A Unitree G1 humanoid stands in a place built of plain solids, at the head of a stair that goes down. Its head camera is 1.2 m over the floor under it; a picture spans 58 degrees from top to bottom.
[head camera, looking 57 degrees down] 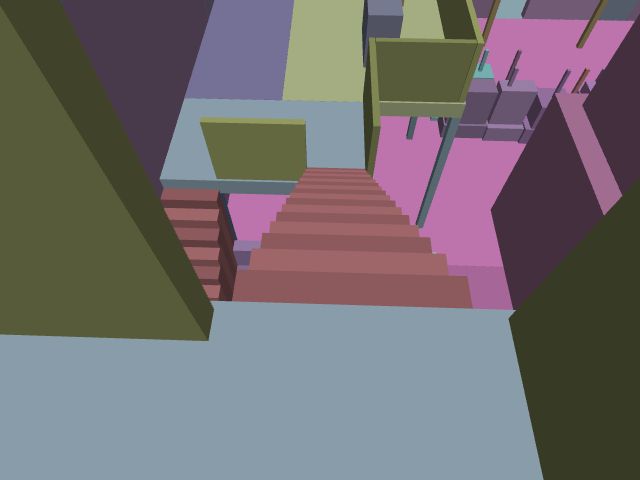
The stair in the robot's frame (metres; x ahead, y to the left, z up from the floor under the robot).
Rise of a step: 0.21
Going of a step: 0.22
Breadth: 0.85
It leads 2 degrees to the right of straight ahead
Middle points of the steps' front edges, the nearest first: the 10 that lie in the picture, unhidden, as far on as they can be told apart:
0.55 -0.11 0.00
0.77 -0.12 -0.21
0.99 -0.12 -0.41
1.21 -0.13 -0.62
1.44 -0.14 -0.83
1.66 -0.15 -1.04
1.88 -0.15 -1.24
2.10 -0.16 -1.45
2.32 -0.17 -1.66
2.55 -0.18 -1.87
